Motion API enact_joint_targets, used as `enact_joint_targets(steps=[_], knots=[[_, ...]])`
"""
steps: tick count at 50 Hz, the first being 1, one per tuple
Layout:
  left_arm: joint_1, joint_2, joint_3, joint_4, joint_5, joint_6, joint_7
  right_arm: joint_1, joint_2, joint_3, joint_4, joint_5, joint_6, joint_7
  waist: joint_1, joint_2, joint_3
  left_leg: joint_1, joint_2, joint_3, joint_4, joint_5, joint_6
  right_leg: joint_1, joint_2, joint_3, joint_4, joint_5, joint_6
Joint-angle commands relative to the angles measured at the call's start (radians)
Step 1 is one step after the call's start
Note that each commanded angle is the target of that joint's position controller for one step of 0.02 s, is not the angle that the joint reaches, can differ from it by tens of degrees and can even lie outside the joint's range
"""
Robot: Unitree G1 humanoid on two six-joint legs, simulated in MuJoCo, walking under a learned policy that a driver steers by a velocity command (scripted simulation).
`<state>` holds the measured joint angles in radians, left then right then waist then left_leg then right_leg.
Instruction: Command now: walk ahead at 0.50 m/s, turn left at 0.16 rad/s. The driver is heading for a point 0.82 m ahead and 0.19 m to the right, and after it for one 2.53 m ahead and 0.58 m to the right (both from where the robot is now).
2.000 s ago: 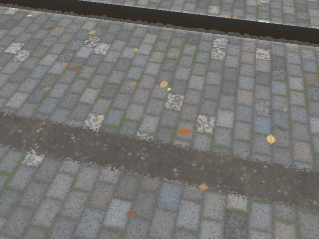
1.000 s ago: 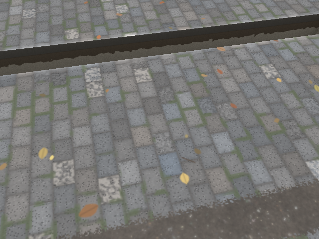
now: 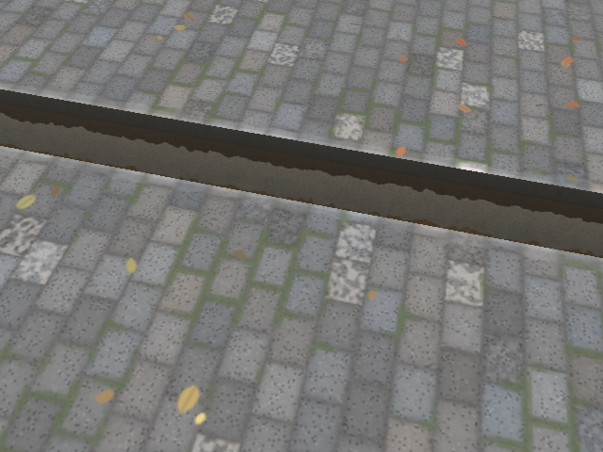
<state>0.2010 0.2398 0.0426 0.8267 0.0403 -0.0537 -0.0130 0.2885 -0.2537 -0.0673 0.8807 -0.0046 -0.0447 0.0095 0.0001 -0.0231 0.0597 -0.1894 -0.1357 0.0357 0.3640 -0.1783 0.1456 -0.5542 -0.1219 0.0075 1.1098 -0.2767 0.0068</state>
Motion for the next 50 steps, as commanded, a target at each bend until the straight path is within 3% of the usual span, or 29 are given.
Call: enact_joint_targets(steps=[1, 5, 9, 12, 14, 15, 16, 17, 18, 19, 20, 21, 22, 23, 24, 26, 29, 33, 36, 42, 45, 46, 47, 48, 49, 50], knots=[[0.076, 0.058, 0.013, -0.011, 0.000, 0.024, -0.012, 0.059, -0.105, -0.016, -0.025, 0.002, -0.037, 0.000, 0.015, 0.048, -0.036, 0.061, 0.273, -0.183, -0.198, 0.418, 0.084, -0.056, -0.017, -0.030, -0.072, 0.114, 0.004], [-0.054, 0.065, 0.013, -0.040, -0.018, 0.025, -0.018, 0.119, -0.100, -0.006, 0.001, -0.003, -0.043, 0.000, -0.032, 0.069, -0.001, 0.148, 0.264, -0.110, -0.224, 0.438, 0.006, -0.141, -0.001, -0.031, -0.214, 0.260, -0.019], [-0.150, 0.052, 0.002, -0.063, -0.023, 0.019, -0.026, 0.162, -0.087, 0.008, 0.031, -0.015, -0.051, -0.014, -0.061, 0.072, 0.038, 0.231, 0.291, -0.044, -0.239, 0.487, -0.017, -0.158, 0.056, -0.029, -0.354, 0.319, -0.049], [-0.178, 0.029, -0.011, -0.072, -0.013, 0.008, -0.029, 0.165, -0.071, 0.022, 0.055, -0.018, -0.047, -0.034, -0.056, 0.063, 0.055, 0.266, 0.294, 0.035, -0.166, 0.770, -0.039, -0.074, 0.109, -0.107, -0.480, 0.298, -0.073], [-0.104, 0.046, -0.006, -0.053, -0.008, 0.001, -0.023, 0.150, -0.099, 0.021, 0.063, -0.016, -0.046, -0.051, -0.023, 0.100, -0.003, 0.297, 0.297, 0.056, -0.022, 1.065, -0.066, 0.045, 0.178, -0.156, -0.504, 0.220, -0.098], [-0.007, 0.062, 0.001, -0.024, -0.006, -0.002, -0.017, 0.129, -0.119, 0.016, 0.062, -0.017, -0.042, -0.062, 0.017, 0.123, -0.045, 0.297, 0.302, 0.057, 0.096, 1.158, -0.079, 0.128, 0.208, -0.160, -0.514, 0.180, -0.116], [0.121, 0.092, 0.013, 0.013, -0.004, -0.010, -0.011, 0.107, -0.137, 0.010, 0.058, -0.017, -0.038, -0.067, 0.070, 0.129, -0.102, 0.272, 0.304, 0.052, 0.261, 1.124, -0.087, 0.245, 0.217, -0.131, -0.566, 0.197, -0.141], [0.243, 0.118, 0.026, 0.047, 0.008, -0.023, -0.005, 0.057, -0.155, 0.006, 0.043, -0.002, -0.036, -0.065, 0.145, 0.104, -0.149, 0.180, 0.269, 0.080, 0.496, 0.920, -0.101, 0.402, 0.186, -0.083, -0.697, 0.358, -0.176], [0.294, 0.203, 0.047, 0.048, 0.010, -0.024, 0.004, 0.059, -0.113, 0.016, -0.006, 0.004, -0.045, -0.059, 0.137, -0.047, -0.251, -0.060, 0.155, 0.126, 0.852, 0.206, -0.116, 0.642, -0.049, 0.159, -0.606, 0.850, -0.254], [0.267, 0.277, 0.066, 0.034, -0.013, -0.017, 0.002, 0.197, -0.041, 0.026, -0.027, 0.034, -0.041, -0.051, 0.039, -0.207, -0.424, -0.368, 0.005, -0.005, 1.169, -0.464, -0.153, 0.917, -0.314, 0.557, -0.571, 1.383, -0.482], [0.211, 0.240, 0.071, 0.013, -0.060, -0.003, 0.001, 0.152, -0.098, 0.021, -0.014, -0.009, -0.031, -0.048, 0.058, 0.002, -0.425, -0.380, 0.092, -0.111, 1.156, -0.319, -0.140, 0.811, -0.257, 0.475, -0.636, 1.198, -0.471], [0.117, 0.184, 0.057, -0.010, -0.060, 0.010, 0.007, 0.074, -0.099, 0.019, -0.040, -0.010, -0.029, -0.041, 0.039, 0.014, -0.261, -0.406, 0.125, -0.104, 1.101, -0.259, -0.144, 0.644, -0.202, 0.390, -0.703, 0.962, -0.432], [0.062, 0.126, 0.041, -0.018, -0.052, 0.023, 0.011, 0.038, -0.100, 0.017, -0.048, -0.020, -0.025, -0.037, 0.006, 0.072, -0.145, -0.402, 0.156, -0.093, 1.016, -0.236, -0.148, 0.497, -0.142, 0.334, -0.764, 0.808, -0.378], [0.051, 0.106, 0.034, -0.020, -0.052, 0.029, 0.015, 0.021, -0.099, 0.015, -0.059, -0.032, -0.007, -0.035, -0.010, 0.071, -0.094, -0.377, 0.174, -0.093, 0.943, -0.227, -0.159, 0.404, -0.096, 0.291, -0.793, 0.762, -0.344], [0.052, 0.106, 0.032, -0.015, -0.046, 0.033, 0.017, 0.043, -0.081, 0.018, -0.059, -0.037, 0.019, -0.034, -0.028, 0.048, -0.084, -0.322, 0.174, -0.083, 0.890, -0.215, -0.170, 0.326, -0.064, 0.254, -0.811, 0.736, -0.322], [0.061, 0.147, 0.043, -0.016, -0.031, 0.027, 0.011, 0.061, -0.053, 0.024, -0.066, -0.034, 0.046, -0.037, -0.039, 0.023, -0.110, -0.282, 0.160, -0.065, 0.829, -0.185, -0.186, 0.274, -0.026, 0.223, -0.805, 0.762, -0.305], [0.066, 0.176, 0.054, -0.030, -0.029, 0.034, 0.010, 0.019, -0.066, 0.019, -0.089, -0.031, 0.060, -0.041, -0.028, -0.017, -0.139, -0.313, 0.166, -0.069, 0.739, -0.134, -0.201, 0.277, 0.002, 0.241, -0.806, 0.618, -0.270], [0.096, 0.186, 0.063, -0.044, -0.030, 0.057, 0.019, -0.090, -0.089, 0.011, -0.131, -0.026, 0.077, -0.046, 0.018, -0.063, -0.127, -0.389, 0.172, -0.094, 0.642, -0.104, -0.216, 0.329, 0.015, 0.339, -0.825, 0.294, -0.227], [0.116, 0.191, 0.070, -0.051, -0.025, 0.069, 0.024, -0.145, -0.093, 0.012, -0.154, -0.020, 0.078, -0.051, 0.042, -0.079, -0.109, -0.417, 0.161, -0.115, 0.565, -0.130, -0.213, 0.379, 0.009, 0.414, -0.823, 0.169, -0.226], [0.107, 0.175, 0.062, -0.058, -0.011, 0.077, 0.019, -0.115, -0.085, 0.022, -0.159, 0.001, 0.061, -0.055, 0.041, -0.100, -0.125, -0.242, 0.115, -0.087, 0.388, -0.229, -0.164, 0.392, -0.008, 0.435, -0.745, 0.431, -0.233], [0.059, 0.169, 0.054, -0.059, -0.023, 0.088, 0.024, -0.027, -0.072, 0.028, -0.138, 0.006, 0.053, -0.057, -0.012, -0.084, -0.122, -0.063, 0.099, -0.069, 0.105, -0.134, -0.130, 0.358, 0.020, 0.447, -0.691, 0.453, -0.183], [0.052, 0.154, 0.047, -0.063, -0.032, 0.088, 0.029, -0.003, -0.084, 0.027, -0.131, -0.004, 0.045, -0.061, -0.023, -0.051, -0.113, 0.036, 0.141, -0.109, -0.041, -0.029, -0.115, 0.298, 0.054, 0.433, -0.659, 0.325, -0.135], [0.102, 0.091, 0.029, -0.067, -0.036, 0.084, 0.029, -0.039, -0.144, 0.021, -0.148, -0.026, 0.038, -0.068, 0.022, 0.135, -0.117, 0.100, 0.336, -0.312, -0.140, 0.018, -0.071, 0.220, 0.147, 0.318, -0.516, 0.037, -0.075], [0.116, 0.103, 0.032, -0.076, -0.043, 0.083, 0.035, -0.109, -0.209, 0.014, -0.173, -0.029, 0.043, -0.060, 0.044, 0.259, -0.075, 0.046, 0.507, -0.496, -0.133, 0.332, 0.051, 0.119, 0.299, 0.148, -0.430, -0.244, -0.043], [0.108, 0.164, 0.045, -0.052, -0.023, 0.087, 0.038, -0.075, -0.162, 0.019, -0.161, -0.022, 0.040, -0.051, 0.016, 0.175, -0.095, -0.005, 0.516, -0.470, -0.095, 0.415, 0.126, 0.183, 0.245, 0.138, -0.264, -0.306, -0.030], [0.099, 0.160, 0.048, -0.039, -0.029, 0.090, 0.034, -0.095, -0.116, 0.035, -0.158, -0.014, 0.035, -0.046, 0.031, 0.124, -0.076, -0.021, 0.456, -0.394, -0.088, 0.419, 0.115, 0.194, 0.233, 0.146, -0.217, -0.257, -0.022]])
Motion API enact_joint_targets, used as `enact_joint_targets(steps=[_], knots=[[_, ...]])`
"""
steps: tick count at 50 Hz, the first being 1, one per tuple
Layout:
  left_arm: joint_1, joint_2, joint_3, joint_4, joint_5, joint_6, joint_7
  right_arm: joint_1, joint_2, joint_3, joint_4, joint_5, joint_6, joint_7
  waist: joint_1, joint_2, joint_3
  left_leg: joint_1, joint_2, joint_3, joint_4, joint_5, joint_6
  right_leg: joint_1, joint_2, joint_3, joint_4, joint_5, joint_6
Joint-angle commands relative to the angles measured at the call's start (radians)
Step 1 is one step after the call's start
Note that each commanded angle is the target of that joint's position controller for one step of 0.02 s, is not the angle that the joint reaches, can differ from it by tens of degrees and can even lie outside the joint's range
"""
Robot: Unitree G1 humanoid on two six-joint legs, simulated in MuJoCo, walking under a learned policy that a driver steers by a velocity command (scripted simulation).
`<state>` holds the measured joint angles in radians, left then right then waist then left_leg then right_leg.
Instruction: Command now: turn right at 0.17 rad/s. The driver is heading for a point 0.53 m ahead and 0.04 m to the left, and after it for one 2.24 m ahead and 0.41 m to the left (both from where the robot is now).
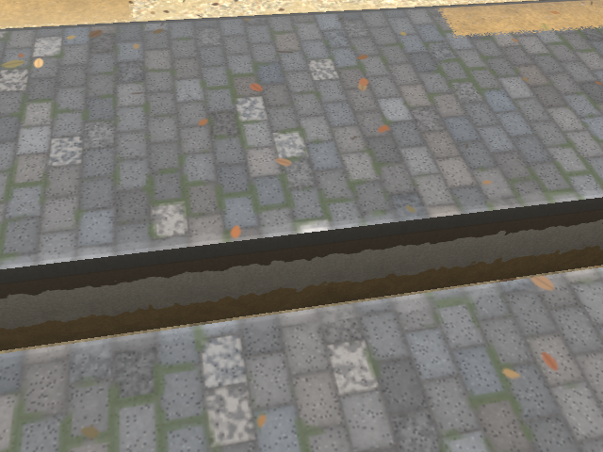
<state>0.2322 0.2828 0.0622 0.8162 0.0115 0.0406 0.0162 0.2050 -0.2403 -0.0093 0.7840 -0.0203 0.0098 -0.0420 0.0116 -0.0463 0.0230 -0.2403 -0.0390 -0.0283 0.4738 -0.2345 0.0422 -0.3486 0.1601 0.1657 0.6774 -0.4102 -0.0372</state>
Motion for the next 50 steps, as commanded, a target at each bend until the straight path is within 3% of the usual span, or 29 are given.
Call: enact_joint_targets(steps=[1, 3, 4, 7, 10, 12, 13, 14, 15, 16, 17, 22, 23, 25, 27, 28, 29, 32, 34, 35, 36, 37, 38, 39, 40, 42, 44, 47, 50], knots=[[0.063, 0.104, 0.027, -0.016, -0.003, 0.000, 0.003, -0.040, -0.110, -0.017, -0.059, 0.002, -0.021, 0.007, 0.031, 0.137, -0.022, 0.024, 0.298, -0.253, -0.192, 0.457, 0.180, -0.002, -0.058, -0.010, 0.230, -0.074, 0.036], [0.071, 0.086, 0.021, 0.005, 0.002, 0.008, -0.002, -0.038, -0.110, -0.013, -0.049, 0.000, -0.024, 0.002, 0.031, 0.196, -0.035, 0.086, 0.228, -0.169, -0.160, 0.562, 0.141, -0.005, -0.059, -0.027, 0.221, -0.033, 0.059], [0.067, 0.076, 0.015, 0.016, 0.000, 0.010, -0.003, -0.016, -0.112, -0.013, -0.037, 0.000, -0.023, 0.003, 0.022, 0.194, -0.042, 0.115, 0.215, -0.149, -0.145, 0.603, 0.135, -0.001, -0.061, -0.042, 0.188, -0.033, 0.070], [0.017, 0.044, -0.004, 0.031, -0.011, 0.015, 0.003, 0.035, -0.121, -0.014, -0.003, 0.003, -0.020, 0.008, -0.012, 0.197, -0.060, 0.176, 0.207, -0.145, -0.112, 0.610, 0.131, 0.051, -0.094, -0.102, 0.017, -0.035, 0.084], [0.003, 0.047, -0.010, 0.057, -0.024, 0.015, 0.013, 0.059, -0.136, -0.021, 0.028, -0.002, -0.013, 0.010, -0.027, 0.215, -0.059, 0.195, 0.211, -0.182, -0.096, 0.598, 0.130, 0.108, -0.105, -0.132, -0.155, 0.018, 0.068], [0.044, 0.043, -0.016, 0.094, -0.019, 0.005, 0.019, 0.038, -0.143, -0.026, 0.042, 0.004, -0.010, 0.010, 0.005, 0.184, -0.060, 0.151, 0.198, -0.180, -0.081, 0.543, 0.095, 0.226, -0.129, -0.128, -0.353, 0.226, 0.049], [0.043, 0.063, -0.014, 0.104, -0.009, -0.002, 0.023, 0.043, -0.132, -0.023, 0.045, 0.005, -0.014, 0.012, 0.001, 0.159, -0.069, 0.100, 0.192, -0.189, -0.088, 0.458, 0.065, 0.302, -0.166, -0.078, -0.383, 0.303, 0.037], [0.040, 0.097, -0.011, 0.108, 0.005, -0.012, 0.025, 0.049, -0.118, -0.020, 0.043, 0.008, -0.019, 0.017, -0.014, 0.108, -0.087, 0.037, 0.170, -0.174, -0.087, 0.341, 0.040, 0.370, -0.233, -0.015, -0.345, 0.397, 0.023], [0.003, 0.117, -0.007, 0.128, -0.004, -0.013, 0.020, 0.071, -0.098, -0.019, 0.054, 0.015, -0.020, 0.021, -0.052, -0.004, -0.038, 0.035, 0.106, -0.115, -0.135, 0.226, 0.029, 0.303, -0.246, -0.017, -0.288, 0.459, -0.006], [-0.012, 0.065, -0.020, 0.133, -0.006, -0.019, 0.011, 0.051, -0.106, -0.019, 0.079, 0.013, -0.016, 0.017, -0.024, 0.002, -0.021, 0.074, 0.092, -0.097, -0.136, 0.167, 0.021, 0.251, -0.244, -0.014, -0.309, 0.403, -0.010], [-0.007, 0.047, -0.027, 0.146, -0.004, -0.024, 0.010, 0.041, -0.107, -0.022, 0.090, 0.011, -0.011, 0.014, -0.016, -0.010, 0.005, 0.090, 0.091, -0.093, -0.131, 0.145, 0.020, 0.212, -0.239, -0.013, -0.333, 0.349, -0.005], [0.012, 0.053, -0.035, 0.208, -0.005, -0.032, 0.021, 0.053, -0.095, -0.021, 0.148, 0.008, -0.006, 0.018, -0.021, 0.009, 0.023, 0.106, 0.104, -0.098, -0.134, 0.166, 0.019, 0.198, -0.232, -0.016, -0.362, 0.307, -0.003], [0.025, 0.047, -0.038, 0.220, -0.004, -0.032, 0.021, 0.061, -0.090, -0.019, 0.163, 0.007, -0.004, 0.020, -0.019, 0.013, 0.006, 0.110, 0.091, -0.090, -0.140, 0.055, 0.018, 0.199, -0.225, -0.015, -0.377, 0.193, -0.010], [0.045, 0.083, -0.024, 0.229, 0.001, -0.025, 0.019, 0.054, -0.111, -0.030, 0.170, 0.000, 0.004, 0.025, -0.010, -0.006, 0.051, 0.032, 0.036, -0.059, -0.075, -0.252, 0.035, 0.147, -0.210, 0.012, -0.378, -0.155, -0.054], [0.094, 0.104, -0.015, 0.235, 0.001, -0.022, 0.016, 0.010, -0.090, -0.027, 0.151, -0.007, 0.005, 0.035, 0.022, -0.051, 0.134, -0.127, 0.003, -0.031, 0.029, -0.356, 0.041, 0.129, -0.276, 0.138, -0.452, -0.395, -0.117], [0.129, 0.116, -0.009, 0.247, 0.002, -0.025, 0.016, -0.012, -0.056, -0.020, 0.139, -0.010, -0.002, 0.041, 0.035, -0.109, 0.152, -0.179, -0.019, 0.027, 0.130, -0.278, 0.030, 0.153, -0.346, 0.238, -0.518, -0.443, -0.156], [0.126, 0.122, -0.002, 0.250, 0.005, -0.031, 0.015, -0.018, -0.043, -0.016, 0.131, -0.018, -0.012, 0.043, 0.032, -0.135, 0.170, -0.200, 0.006, 0.057, 0.213, -0.189, 0.026, 0.151, -0.414, 0.308, -0.556, -0.418, -0.190], [0.085, 0.120, 0.008, 0.236, 0.010, -0.054, 0.006, 0.004, -0.077, -0.029, 0.125, -0.012, -0.042, 0.055, -0.003, -0.083, 0.141, -0.190, 0.053, 0.041, 0.226, -0.211, 0.037, 0.165, -0.417, 0.257, -0.542, -0.245, -0.194], [0.021, 0.107, 0.010, 0.221, -0.004, -0.061, 0.002, 0.117, -0.049, -0.029, 0.163, 0.000, -0.056, 0.058, -0.073, -0.071, 0.123, 0.067, 0.015, 0.098, 0.050, -0.112, 0.049, 0.026, -0.333, 0.122, -0.472, -0.181, -0.146], [0.005, 0.095, 0.010, 0.212, -0.001, -0.063, 0.001, 0.218, -0.050, -0.036, 0.207, 0.005, -0.059, 0.053, -0.111, -0.036, 0.115, 0.228, -0.020, 0.107, -0.025, -0.088, 0.046, -0.071, -0.286, 0.073, -0.390, -0.168, -0.126], [-0.011, 0.057, 0.001, 0.196, 0.007, -0.071, -0.002, 0.321, -0.088, -0.047, 0.239, -0.003, -0.065, 0.043, -0.147, 0.087, 0.102, 0.363, 0.068, -0.044, -0.123, -0.171, 0.056, -0.188, -0.221, -0.011, -0.200, -0.116, -0.098], [-0.013, -0.037, -0.024, 0.160, 0.000, -0.081, -0.012, 0.439, -0.190, -0.069, 0.257, -0.009, -0.073, 0.038, -0.167, 0.344, 0.031, 0.455, 0.324, -0.489, -0.329, -0.501, 0.127, -0.331, -0.093, -0.173, 0.141, -0.109, -0.054], [-0.042, 0.041, -0.008, 0.142, 0.022, -0.084, -0.016, 0.439, -0.192, -0.070, 0.277, -0.006, -0.064, 0.041, -0.137, 0.278, 0.091, 0.340, 0.419, -0.662, -0.387, -0.607, 0.188, -0.397, -0.106, -0.137, 0.312, -0.142, -0.069], [-0.059, 0.051, -0.004, 0.138, 0.026, -0.088, -0.025, 0.325, -0.144, -0.057, 0.241, -0.008, -0.066, 0.044, -0.075, 0.153, 0.165, 0.252, 0.397, -0.593, -0.381, -0.584, 0.191, -0.411, -0.166, -0.105, 0.391, -0.045, -0.083], [-0.038, 0.031, -0.009, 0.153, 0.017, -0.095, -0.035, 0.251, -0.121, -0.050, 0.212, -0.006, -0.076, 0.046, -0.039, 0.103, 0.170, 0.201, 0.348, -0.491, -0.382, -0.466, 0.173, -0.380, -0.199, -0.104, 0.391, 0.047, -0.080], [-0.013, 0.016, -0.010, 0.170, 0.025, -0.098, -0.046, 0.223, -0.092, -0.038, 0.204, 0.000, -0.095, 0.041, -0.012, 0.103, 0.127, 0.211, 0.273, -0.323, -0.386, -0.190, 0.141, -0.327, -0.226, -0.134, 0.360, 0.157, -0.053], [-0.027, 0.011, -0.010, 0.165, 0.027, -0.090, -0.050, 0.288, -0.064, -0.028, 0.234, 0.000, -0.105, 0.038, -0.017, 0.116, 0.092, 0.255, 0.240, -0.223, -0.359, 0.053, 0.139, -0.333, -0.219, -0.173, 0.354, 0.200, -0.030], [-0.129, -0.011, -0.018, 0.123, 0.024, -0.079, -0.048, 0.370, -0.058, -0.023, 0.266, 0.002, -0.105, 0.031, -0.038, 0.123, 0.094, 0.286, 0.228, -0.139, -0.329, 0.301, 0.147, -0.391, -0.216, -0.213, 0.301, 0.229, -0.002], [-0.260, -0.035, -0.034, 0.059, 0.017, -0.076, -0.046, 0.378, -0.046, -0.015, 0.271, -0.001, -0.099, 0.024, -0.057, 0.129, 0.121, 0.234, 0.203, -0.076, -0.316, 0.463, 0.142, -0.339, -0.190, -0.259, 0.129, 0.295, 0.011]])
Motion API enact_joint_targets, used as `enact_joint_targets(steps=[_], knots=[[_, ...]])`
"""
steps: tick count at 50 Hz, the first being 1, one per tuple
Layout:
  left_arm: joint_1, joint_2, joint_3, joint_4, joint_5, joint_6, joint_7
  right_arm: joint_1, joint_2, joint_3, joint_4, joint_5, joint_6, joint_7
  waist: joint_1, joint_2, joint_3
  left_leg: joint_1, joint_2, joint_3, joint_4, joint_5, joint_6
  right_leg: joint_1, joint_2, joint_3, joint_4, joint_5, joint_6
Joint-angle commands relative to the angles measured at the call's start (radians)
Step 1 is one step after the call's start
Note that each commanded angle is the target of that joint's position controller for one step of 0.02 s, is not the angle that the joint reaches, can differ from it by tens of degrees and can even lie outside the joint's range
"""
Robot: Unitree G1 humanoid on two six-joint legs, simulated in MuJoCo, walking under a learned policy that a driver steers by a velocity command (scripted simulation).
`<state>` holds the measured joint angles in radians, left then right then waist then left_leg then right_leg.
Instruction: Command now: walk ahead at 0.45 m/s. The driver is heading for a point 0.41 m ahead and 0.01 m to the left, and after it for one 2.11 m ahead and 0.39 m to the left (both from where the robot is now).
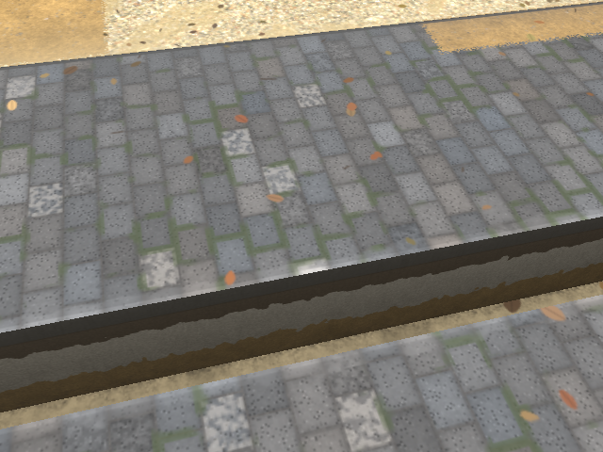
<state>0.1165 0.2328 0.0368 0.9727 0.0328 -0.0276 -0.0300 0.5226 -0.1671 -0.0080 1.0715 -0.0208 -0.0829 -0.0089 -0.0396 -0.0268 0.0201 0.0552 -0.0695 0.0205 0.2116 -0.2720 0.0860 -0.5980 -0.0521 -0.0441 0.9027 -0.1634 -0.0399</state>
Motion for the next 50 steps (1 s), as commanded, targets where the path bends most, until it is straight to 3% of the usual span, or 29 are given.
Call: enact_joint_targets(steps=[1, 3, 5, 7, 8, 9, 10, 11, 12, 13, 14, 16, 18, 21, 23, 26, 30, 33, 34, 35, 36, 37, 38, 39, 40, 42, 44, 47, 50], knots=[[-0.172, 0.009, -0.014, -0.112, -0.010, -0.008, 0.001, 0.066, -0.124, -0.016, -0.012, -0.001, -0.006, -0.011, -0.011, 0.120, 0.128, -0.073, 0.230, -0.111, -0.050, 0.536, 0.097, -0.054, 0.033, -0.062, -0.153, 0.068, 0.011], [-0.204, 0.006, -0.021, -0.135, -0.016, -0.006, 0.008, 0.073, -0.137, -0.017, -0.002, -0.003, -0.001, -0.015, -0.019, 0.132, 0.131, -0.078, 0.238, -0.095, -0.043, 0.605, 0.096, 0.016, 0.056, -0.089, -0.231, 0.075, -0.009], [-0.165, 0.024, -0.015, -0.139, -0.013, -0.007, 0.018, 0.051, -0.143, -0.015, -0.001, -0.002, 0.001, -0.018, 0.012, 0.133, 0.120, -0.051, 0.262, -0.085, 0.013, 0.788, 0.092, 0.096, 0.075, -0.088, -0.272, 0.068, -0.049], [0.008, 0.062, 0.004, -0.091, -0.011, -0.015, 0.033, 0.002, -0.172, -0.020, -0.010, 0.003, 0.002, -0.024, 0.096, 0.126, 0.026, -0.013, 0.266, -0.064, 0.210, 1.053, 0.070, 0.274, 0.122, -0.082, -0.297, 0.015, -0.089], [0.162, 0.080, 0.016, -0.042, -0.011, -0.026, 0.040, -0.029, -0.190, -0.025, -0.017, 0.010, 0.008, -0.024, 0.161, 0.103, -0.051, -0.040, 0.247, -0.045, 0.390, 1.036, 0.054, 0.444, 0.132, -0.078, -0.377, 0.059, -0.110], [0.304, 0.128, 0.036, -0.005, 0.007, -0.036, 0.051, -0.031, -0.181, -0.022, -0.027, 0.015, 0.007, -0.019, 0.213, 0.070, -0.137, -0.188, 0.212, -0.032, 0.624, 0.788, 0.036, 0.668, 0.032, 0.030, -0.416, 0.035, -0.142], [0.402, 0.213, 0.053, -0.001, 0.016, -0.040, 0.053, 0.011, -0.106, -0.011, -0.048, 0.009, 0.006, -0.020, 0.194, -0.093, -0.254, -0.351, 0.099, 0.019, 0.976, 0.041, 0.022, 0.824, -0.246, 0.362, -0.427, 0.036, -0.191], [0.360, 0.235, 0.057, -0.004, -0.008, -0.024, 0.039, 0.103, -0.096, -0.023, -0.046, 0.025, 0.011, -0.010, 0.131, -0.161, -0.292, -0.598, -0.028, -0.070, 1.195, -0.266, 0.003, 0.884, -0.369, 0.769, -0.605, -0.071, -0.325], [0.258, 0.179, 0.054, -0.015, -0.034, -0.018, 0.034, 0.021, -0.154, -0.037, -0.061, 0.002, 0.015, -0.013, 0.108, -0.044, -0.123, -0.688, 0.056, -0.095, 1.210, -0.177, 0.010, 0.744, -0.334, 0.659, -0.657, -0.255, -0.309], [0.174, 0.104, 0.033, -0.035, -0.032, -0.023, 0.029, -0.076, -0.152, -0.040, -0.093, 0.005, 0.010, -0.007, 0.096, -0.019, -0.002, -0.701, 0.082, -0.082, 1.185, -0.113, 0.010, 0.602, -0.293, 0.535, -0.687, -0.165, -0.285], [0.143, 0.065, 0.022, -0.033, -0.019, -0.035, 0.029, -0.103, -0.131, -0.040, -0.099, 0.010, 0.011, -0.008, 0.058, 0.036, 0.058, -0.656, 0.105, -0.084, 1.137, -0.076, 0.002, 0.494, -0.253, 0.428, -0.701, 0.064, -0.257], [0.166, 0.028, 0.007, -0.013, -0.012, -0.063, 0.039, -0.059, -0.089, -0.037, -0.086, 0.001, 0.045, -0.005, 0.000, 0.037, 0.036, -0.513, 0.124, -0.089, 1.041, -0.066, -0.026, 0.385, -0.196, 0.237, -0.686, 0.443, -0.203], [0.208, 0.041, 0.004, 0.006, -0.015, -0.087, 0.033, -0.041, -0.067, -0.040, -0.086, 0.004, 0.078, -0.004, -0.027, 0.005, 0.010, -0.466, 0.098, -0.081, 0.984, -0.034, -0.039, 0.369, -0.168, 0.121, -0.660, 0.686, -0.170], [0.216, 0.069, 0.002, -0.010, -0.016, -0.081, 0.038, -0.133, -0.088, -0.049, -0.132, 0.003, 0.099, -0.006, -0.033, -0.044, 0.016, -0.506, 0.082, -0.041, 0.860, 0.085, -0.038, 0.377, -0.132, 0.004, -0.636, 0.789, -0.121], [0.206, 0.077, -0.001, -0.031, -0.021, -0.067, 0.050, -0.237, -0.084, -0.041, -0.179, 0.006, 0.100, -0.001, -0.014, -0.055, 0.022, -0.520, 0.089, -0.002, 0.735, 0.169, -0.037, 0.381, -0.113, -0.045, -0.624, 0.767, -0.092], [0.257, 0.080, -0.002, -0.034, -0.031, -0.042, 0.067, -0.320, -0.064, -0.025, -0.224, 0.010, 0.105, 0.005, 0.028, -0.070, 0.004, -0.523, 0.090, 0.046, 0.586, 0.216, -0.032, 0.454, -0.126, -0.069, -0.572, 0.775, -0.093], [0.277, 0.100, 0.011, -0.052, -0.019, 0.001, 0.088, -0.362, -0.087, -0.023, -0.273, -0.006, 0.101, 0.006, 0.058, -0.062, -0.021, -0.514, 0.078, 0.068, 0.511, 0.072, -0.001, 0.530, -0.188, -0.059, -0.472, 0.730, -0.119], [0.249, 0.128, 0.027, -0.077, -0.019, 0.025, 0.092, -0.304, -0.112, -0.031, -0.282, -0.001, 0.095, 0.013, 0.033, -0.056, -0.041, -0.430, 0.054, 0.062, 0.431, -0.056, 0.039, 0.524, -0.207, -0.052, -0.315, 0.702, -0.120], [0.231, 0.141, 0.035, -0.088, -0.023, 0.028, 0.088, -0.224, -0.122, -0.038, -0.266, -0.001, 0.085, 0.012, -0.012, -0.017, -0.076, -0.324, 0.056, 0.030, 0.309, 0.039, 0.067, 0.487, -0.180, -0.085, -0.176, 0.626, -0.089], [0.243, 0.132, 0.036, -0.125, -0.030, 0.023, 0.082, -0.148, -0.230, -0.068, -0.267, -0.007, 0.076, 0.003, -0.041, 0.153, -0.151, -0.166, 0.228, -0.232, 0.217, 0.349, 0.141, 0.345, -0.089, -0.142, 0.115, 0.326, -0.028], [0.199, 0.069, 0.023, -0.204, -0.036, 0.038, 0.068, -0.147, -0.332, -0.101, -0.269, 0.010, 0.091, -0.002, -0.025, 0.331, -0.180, -0.025, 0.456, -0.627, 0.142, 0.587, 0.355, -0.001, 0.158, -0.090, 0.364, -0.515, 0.021], [0.171, 0.104, 0.025, -0.198, -0.007, 0.050, 0.067, -0.123, -0.294, -0.100, -0.261, 0.040, 0.099, -0.002, -0.036, 0.172, -0.172, -0.078, 0.451, -0.594, 0.107, 0.406, 0.358, -0.027, 0.076, 0.076, 0.411, -0.502, 0.032], [0.131, 0.109, 0.029, -0.212, -0.025, 0.047, 0.064, -0.195, -0.245, -0.089, -0.273, 0.028, 0.108, -0.010, -0.010, 0.124, -0.062, -0.178, 0.405, -0.518, 0.086, 0.281, 0.326, -0.058, 0.059, 0.082, 0.415, -0.411, 0.043], [0.107, 0.117, 0.033, -0.217, -0.032, 0.040, 0.063, -0.258, -0.207, -0.077, -0.283, 0.020, 0.117, -0.013, 0.022, 0.048, -0.006, -0.261, 0.343, -0.443, 0.057, 0.213, 0.267, -0.040, 0.035, 0.086, 0.344, -0.325, 0.051], [0.098, 0.124, 0.037, -0.225, -0.023, 0.042, 0.064, -0.306, -0.195, -0.074, -0.299, 0.022, 0.119, -0.015, 0.044, 0.048, 0.005, -0.300, 0.288, -0.386, 0.049, 0.208, 0.220, -0.013, 0.023, 0.084, 0.279, -0.267, 0.061], [0.133, 0.099, 0.034, -0.226, -0.006, 0.064, 0.058, -0.326, -0.195, -0.073, -0.313, 0.013, 0.108, -0.006, 0.063, 0.066, -0.055, -0.316, 0.228, -0.315, 0.076, 0.349, 0.194, 0.053, 0.046, 0.067, 0.265, -0.214, 0.072], [0.131, 0.087, 0.032, -0.247, -0.010, 0.079, 0.053, -0.306, -0.218, -0.083, -0.318, 0.015, 0.097, 0.006, 0.064, 0.067, -0.089, -0.299, 0.214, -0.316, 0.083, 0.371, 0.180, 0.059, 0.052, 0.073, 0.228, -0.202, 0.077], [0.077, 0.097, 0.029, -0.283, -0.013, 0.091, 0.049, -0.275, -0.236, -0.094, -0.330, 0.014, 0.100, 0.012, 0.038, 0.110, -0.082, -0.271, 0.195, -0.357, 0.058, 0.196, 0.155, 0.031, 0.047, 0.082, 0.125, -0.191, 0.085], [0.037, 0.104, 0.023, -0.305, -0.020, 0.091, 0.058, -0.251, -0.242, -0.099, -0.346, 0.009, 0.109, 0.009, 0.011, 0.138, -0.077, -0.249, 0.198, -0.397, 0.040, 0.052, 0.156, 0.032, 0.048, 0.087, 0.039, -0.197, 0.088]])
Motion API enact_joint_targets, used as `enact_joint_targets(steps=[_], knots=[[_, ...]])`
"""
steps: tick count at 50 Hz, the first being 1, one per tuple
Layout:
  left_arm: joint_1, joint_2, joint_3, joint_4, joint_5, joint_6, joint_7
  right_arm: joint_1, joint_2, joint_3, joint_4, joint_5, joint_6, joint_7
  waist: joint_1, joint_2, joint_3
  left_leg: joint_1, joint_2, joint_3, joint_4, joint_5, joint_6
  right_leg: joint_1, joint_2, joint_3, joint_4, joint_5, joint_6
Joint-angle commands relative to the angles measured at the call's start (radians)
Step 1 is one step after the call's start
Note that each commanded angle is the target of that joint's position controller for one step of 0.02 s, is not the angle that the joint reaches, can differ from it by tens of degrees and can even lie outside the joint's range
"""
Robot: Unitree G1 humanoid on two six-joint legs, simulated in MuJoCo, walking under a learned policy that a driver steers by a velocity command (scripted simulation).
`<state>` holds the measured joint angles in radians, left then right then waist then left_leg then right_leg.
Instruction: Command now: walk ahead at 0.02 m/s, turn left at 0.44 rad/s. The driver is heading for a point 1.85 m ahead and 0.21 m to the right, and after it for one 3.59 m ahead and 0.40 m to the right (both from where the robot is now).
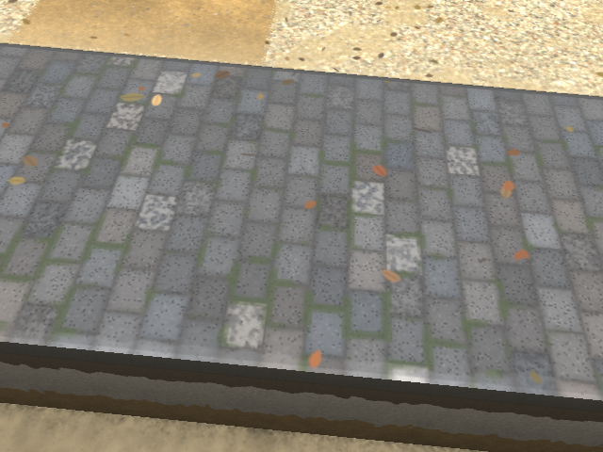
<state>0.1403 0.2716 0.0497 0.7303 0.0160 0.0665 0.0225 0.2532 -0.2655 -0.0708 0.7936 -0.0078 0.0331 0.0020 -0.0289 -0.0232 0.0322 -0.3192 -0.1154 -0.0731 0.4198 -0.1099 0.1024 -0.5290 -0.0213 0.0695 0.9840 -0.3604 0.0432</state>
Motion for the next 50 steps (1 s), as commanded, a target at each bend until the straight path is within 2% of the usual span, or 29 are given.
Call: enact_joint_targets(steps=[1, 7, 10, 11, 12, 13, 14, 15, 16, 17, 19, 22, 24, 25, 27, 28, 29, 31, 33, 37, 39, 40, 41, 42, 43, 44, 46, 49, 50], knots=[[0.007, 0.065, 0.008, -0.068, -0.005, -0.006, 0.007, 0.024, -0.142, -0.036, -0.072, -0.006, -0.006, -0.002, -0.006, 0.137, -0.091, 0.124, 0.246, -0.309, -0.167, -0.121, 0.138, -0.019, 0.017, -0.028, -0.071, -0.006, 0.001], [0.027, 0.061, -0.008, -0.093, -0.021, -0.029, 0.000, 0.006, -0.137, -0.031, -0.096, -0.016, 0.007, 0.007, -0.015, 0.162, -0.099, 0.093, 0.259, -0.346, -0.112, -0.001, 0.125, 0.141, 0.041, -0.059, -0.246, -0.075, -0.058], [0.121, 0.028, -0.023, -0.079, -0.012, -0.046, 0.004, -0.030, -0.119, -0.022, -0.106, 0.005, 0.016, -0.005, 0.040, 0.134, -0.104, 0.015, 0.217, -0.340, -0.054, 0.003, 0.058, 0.340, 0.044, -0.080, -0.563, 0.075, -0.095], [0.110, 0.048, -0.025, -0.090, 0.005, -0.060, 0.013, -0.013, -0.086, -0.012, -0.106, 0.011, 0.016, -0.011, 0.026, 0.058, -0.091, -0.046, 0.167, -0.307, -0.009, -0.121, -0.005, 0.395, -0.031, 0.009, -0.678, 0.091, -0.104], [0.082, 0.119, -0.020, -0.123, 0.020, -0.071, 0.014, 0.019, -0.026, 0.003, -0.119, 0.025, 0.014, -0.011, 0.004, -0.151, -0.107, -0.146, 0.037, -0.170, 0.163, -0.299, -0.064, 0.438, -0.276, 0.311, -0.789, 0.026, -0.163], [0.060, 0.156, -0.010, -0.115, 0.012, -0.075, 0.006, -0.031, -0.103, -0.017, -0.125, -0.004, 0.020, -0.014, 0.023, -0.181, -0.010, -0.156, -0.017, -0.087, 0.250, -0.407, -0.076, 0.263, -0.353, 0.392, -0.805, 0.124, -0.241], [0.045, 0.116, -0.020, -0.111, 0.004, -0.084, 0.000, -0.030, -0.125, -0.024, -0.117, -0.012, 0.023, -0.009, 0.002, -0.121, 0.003, -0.106, 0.017, -0.112, 0.327, -0.366, -0.085, 0.231, -0.313, 0.337, -0.794, 0.162, -0.260], [0.001, 0.073, -0.032, -0.113, 0.000, -0.093, -0.004, -0.009, -0.114, -0.021, -0.096, -0.004, 0.023, -0.001, -0.028, -0.100, 0.002, -0.083, 0.027, -0.100, 0.354, -0.308, -0.097, 0.230, -0.250, 0.253, -0.778, 0.198, -0.237], [-0.023, 0.058, -0.037, -0.119, 0.002, -0.099, -0.005, 0.015, -0.105, -0.018, -0.077, 0.000, 0.024, 0.003, -0.041, -0.112, -0.018, -0.064, 0.030, -0.081, 0.368, -0.271, -0.110, 0.255, -0.195, 0.182, -0.756, 0.265, -0.207], [-0.023, 0.053, -0.038, -0.119, -0.002, -0.104, -0.003, 0.028, -0.097, -0.014, -0.066, -0.004, 0.025, 0.007, -0.039, -0.136, -0.042, -0.055, 0.034, -0.057, 0.371, -0.262, -0.122, 0.293, -0.167, 0.136, -0.728, 0.375, -0.197], [0.016, 0.052, -0.037, -0.108, -0.007, -0.104, -0.009, 0.013, -0.070, 0.002, -0.059, -0.002, 0.027, 0.010, -0.014, -0.119, -0.077, -0.028, 0.041, -0.013, 0.318, -0.279, -0.139, 0.355, -0.143, 0.086, -0.669, 0.558, -0.190], [0.086, 0.071, -0.028, -0.084, -0.011, -0.093, -0.018, -0.039, -0.047, 0.022, -0.068, 0.008, 0.035, 0.007, 0.034, -0.130, -0.089, -0.002, 0.054, 0.029, 0.185, -0.300, -0.136, 0.419, -0.146, 0.097, -0.613, 0.620, -0.197], [0.091, 0.079, -0.022, -0.078, -0.013, -0.083, -0.020, -0.028, -0.052, 0.028, -0.057, 0.013, 0.036, 0.001, 0.032, -0.132, -0.093, 0.042, 0.058, 0.042, 0.067, -0.246, -0.125, 0.431, -0.147, 0.121, -0.593, 0.600, -0.196], [0.078, 0.082, -0.020, -0.079, -0.017, -0.080, -0.019, -0.008, -0.048, 0.033, -0.047, 0.011, 0.033, -0.002, 0.016, -0.118, -0.096, 0.101, 0.068, 0.039, -0.028, -0.148, -0.117, 0.410, -0.140, 0.121, -0.584, 0.569, -0.182], [0.080, 0.064, -0.025, -0.085, -0.016, -0.087, -0.019, -0.006, -0.083, 0.036, -0.043, -0.009, 0.019, -0.012, 0.021, -0.066, -0.117, 0.241, 0.143, -0.060, -0.074, -0.012, -0.101, 0.321, -0.124, 0.130, -0.589, 0.427, -0.137], [0.093, 0.045, -0.029, -0.094, -0.019, -0.088, -0.025, -0.044, -0.126, 0.024, -0.032, -0.003, 0.013, -0.015, 0.062, 0.055, -0.084, 0.185, 0.153, -0.082, -0.004, 0.037, -0.077, 0.303, -0.058, 0.070, -0.605, 0.317, -0.120], [0.092, 0.057, -0.027, -0.078, -0.014, -0.085, -0.027, -0.032, -0.097, 0.028, -0.021, 0.004, 0.009, -0.009, 0.038, 0.068, -0.106, 0.161, 0.133, -0.070, 0.002, -0.124, -0.058, 0.330, -0.028, 0.035, -0.600, 0.101, -0.122], [0.078, 0.088, -0.012, -0.078, 0.000, -0.065, -0.035, -0.020, -0.092, 0.031, -0.018, -0.013, 0.008, -0.002, 0.030, 0.047, -0.019, 0.050, 0.110, -0.073, 0.001, -0.437, -0.023, 0.280, -0.014, 0.047, -0.588, -0.215, -0.145], [0.083, 0.098, -0.005, -0.089, 0.002, -0.057, -0.039, -0.024, -0.104, 0.029, -0.028, -0.015, 0.001, -0.001, 0.032, 0.046, 0.061, -0.041, 0.112, -0.087, 0.014, -0.516, -0.001, 0.237, -0.041, 0.100, -0.594, -0.314, -0.173], [0.116, 0.111, 0.010, -0.085, 0.002, -0.075, -0.036, -0.017, -0.090, 0.033, -0.047, -0.015, -0.032, 0.005, 0.034, -0.003, 0.045, -0.070, 0.105, -0.065, 0.074, -0.435, 0.007, 0.270, -0.098, 0.205, -0.618, -0.325, -0.210], [0.089, 0.112, 0.015, -0.096, -0.001, -0.078, -0.038, 0.017, -0.096, 0.032, -0.047, -0.014, -0.047, 0.009, 0.015, -0.004, 0.048, -0.009, 0.111, -0.082, 0.056, -0.438, 0.026, 0.215, -0.080, 0.187, -0.591, -0.305, -0.204], [0.053, 0.100, 0.014, -0.106, 0.000, -0.082, -0.037, 0.056, -0.105, 0.028, -0.035, -0.016, -0.054, 0.004, -0.007, 0.028, 0.062, 0.055, 0.133, -0.136, 0.008, -0.457, 0.046, 0.151, -0.041, 0.133, -0.525, -0.237, -0.185], [0.011, 0.083, 0.010, -0.126, 0.000, -0.090, -0.038, 0.122, -0.137, 0.019, -0.015, -0.013, -0.060, -0.002, -0.032, 0.096, 0.069, 0.152, 0.187, -0.248, -0.056, -0.510, 0.080, 0.046, 0.026, 0.035, -0.402, -0.167, -0.156], [-0.020, 0.067, 0.008, -0.145, 0.003, -0.101, -0.040, 0.189, -0.188, 0.002, 0.007, -0.010, -0.063, -0.006, -0.054, 0.187, 0.090, 0.276, 0.293, -0.422, -0.121, -0.475, 0.130, -0.107, 0.079, -0.077, -0.257, -0.074, -0.129], [-0.045, 0.085, 0.011, -0.161, 0.010, -0.110, -0.039, 0.234, -0.206, -0.007, 0.023, -0.011, -0.066, -0.009, -0.074, 0.196, 0.123, 0.368, 0.388, -0.526, -0.132, -0.316, 0.177, -0.258, 0.058, -0.096, -0.193, -0.128, -0.127], [-0.061, 0.095, 0.015, -0.168, 0.008, -0.119, -0.039, 0.281, -0.191, -0.006, 0.035, -0.009, -0.073, -0.012, -0.095, 0.154, 0.115, 0.437, 0.433, -0.558, -0.110, -0.111, 0.209, -0.333, 0.041, -0.071, -0.120, -0.196, -0.126], [-0.047, 0.081, 0.010, -0.169, 0.004, -0.128, -0.050, 0.296, -0.176, -0.006, 0.057, -0.017, -0.075, -0.017, -0.074, 0.109, 0.051, 0.500, 0.429, -0.472, -0.068, 0.147, 0.203, -0.354, 0.005, -0.050, -0.045, -0.173, -0.116], [-0.048, 0.087, 0.006, -0.180, 0.003, -0.116, -0.073, 0.169, -0.172, -0.005, 0.040, -0.006, -0.082, -0.007, -0.019, 0.144, 0.038, 0.300, 0.318, -0.278, -0.122, 0.168, 0.108, -0.098, 0.028, -0.099, -0.196, -0.020, -0.106], [-0.046, 0.077, 0.002, -0.187, -0.007, -0.108, -0.079, 0.119, -0.170, -0.005, 0.031, -0.007, -0.085, -0.002, 0.002, 0.161, 0.057, 0.178, 0.283, -0.220, -0.154, 0.140, 0.072, 0.051, 0.046, -0.114, -0.297, 0.053, -0.103]])
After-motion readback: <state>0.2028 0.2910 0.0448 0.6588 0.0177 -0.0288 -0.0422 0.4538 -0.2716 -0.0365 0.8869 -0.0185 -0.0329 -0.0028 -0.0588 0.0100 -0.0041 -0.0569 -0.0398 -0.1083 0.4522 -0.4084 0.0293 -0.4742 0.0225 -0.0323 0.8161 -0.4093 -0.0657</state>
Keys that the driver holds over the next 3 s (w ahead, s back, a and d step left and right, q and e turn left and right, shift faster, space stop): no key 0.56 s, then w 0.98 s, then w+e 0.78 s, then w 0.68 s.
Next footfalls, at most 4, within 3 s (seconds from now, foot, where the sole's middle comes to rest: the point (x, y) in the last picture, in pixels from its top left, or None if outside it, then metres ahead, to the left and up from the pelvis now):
0.22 right None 0.05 -0.13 -0.78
0.54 left None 0.00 0.07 -0.78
1.08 right None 0.25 -0.13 -0.78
1.66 left None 0.41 0.11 -0.78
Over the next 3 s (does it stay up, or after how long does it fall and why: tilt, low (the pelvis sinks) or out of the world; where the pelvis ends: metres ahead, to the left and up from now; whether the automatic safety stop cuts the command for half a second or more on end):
stays up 1.26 -0.02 -0.01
